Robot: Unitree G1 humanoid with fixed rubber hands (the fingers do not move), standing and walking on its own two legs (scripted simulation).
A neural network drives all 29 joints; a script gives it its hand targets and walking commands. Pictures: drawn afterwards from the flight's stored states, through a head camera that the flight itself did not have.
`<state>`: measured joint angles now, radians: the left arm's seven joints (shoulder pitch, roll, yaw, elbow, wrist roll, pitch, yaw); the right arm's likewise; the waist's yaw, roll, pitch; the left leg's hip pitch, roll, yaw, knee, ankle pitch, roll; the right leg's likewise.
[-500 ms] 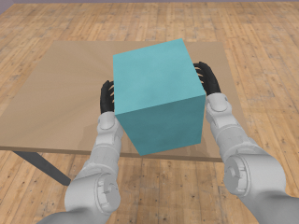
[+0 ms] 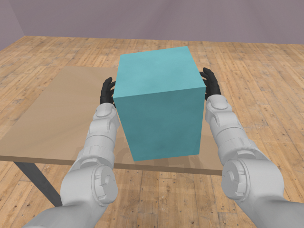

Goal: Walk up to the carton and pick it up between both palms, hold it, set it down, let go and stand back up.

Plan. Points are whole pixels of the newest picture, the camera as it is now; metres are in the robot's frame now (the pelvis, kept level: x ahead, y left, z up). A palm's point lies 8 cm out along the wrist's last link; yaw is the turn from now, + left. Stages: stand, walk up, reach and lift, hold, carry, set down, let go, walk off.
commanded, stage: reach and lift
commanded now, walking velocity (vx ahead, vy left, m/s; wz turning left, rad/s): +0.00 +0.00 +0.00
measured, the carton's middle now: (160, 104) +0.43 +0.03 +0.12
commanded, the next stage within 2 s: hold in 1.36 s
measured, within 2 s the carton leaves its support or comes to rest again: neither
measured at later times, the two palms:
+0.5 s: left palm (104, 90) +0.41 +0.19 +0.17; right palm (212, 85) +0.41 -0.10 +0.21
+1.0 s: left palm (102, 88) +0.41 +0.19 +0.19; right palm (212, 87) +0.40 -0.10 +0.21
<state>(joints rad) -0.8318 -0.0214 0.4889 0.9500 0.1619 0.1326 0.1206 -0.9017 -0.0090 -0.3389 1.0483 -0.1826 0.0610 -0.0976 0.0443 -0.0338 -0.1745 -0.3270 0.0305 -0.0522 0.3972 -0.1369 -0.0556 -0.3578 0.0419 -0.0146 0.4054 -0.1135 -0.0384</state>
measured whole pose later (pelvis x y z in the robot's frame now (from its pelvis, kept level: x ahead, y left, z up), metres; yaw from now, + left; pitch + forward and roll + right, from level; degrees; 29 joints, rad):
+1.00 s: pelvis +0.02 +0.02 +0.01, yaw +0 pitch -1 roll -1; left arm -0.74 0.03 0.34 0.56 0.16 0.51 0.07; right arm -0.82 -0.01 -0.11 0.76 0.14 0.33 -0.22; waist -0.06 -0.04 -0.14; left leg -0.20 0.02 -0.05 0.40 -0.18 -0.03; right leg -0.19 0.03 -0.01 0.32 -0.12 -0.01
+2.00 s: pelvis +0.02 +0.02 +0.01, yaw +0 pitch -2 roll -1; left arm -0.72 0.03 0.31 0.36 0.16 0.70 0.06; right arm -0.80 -0.05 -0.03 0.57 0.22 0.50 -0.26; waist -0.07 -0.01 -0.14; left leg -0.19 0.02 -0.05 0.40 -0.18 -0.03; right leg -0.18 0.03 -0.01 0.32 -0.12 -0.01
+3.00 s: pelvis +0.02 +0.02 +0.01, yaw +1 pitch -2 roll -1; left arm -0.72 0.03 0.31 0.32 0.16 0.72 0.05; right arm -0.80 -0.05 -0.03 0.52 0.23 0.53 -0.27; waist -0.07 0.00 -0.14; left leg -0.19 0.02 -0.05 0.40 -0.18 -0.02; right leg -0.17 0.03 -0.01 0.32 -0.12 -0.01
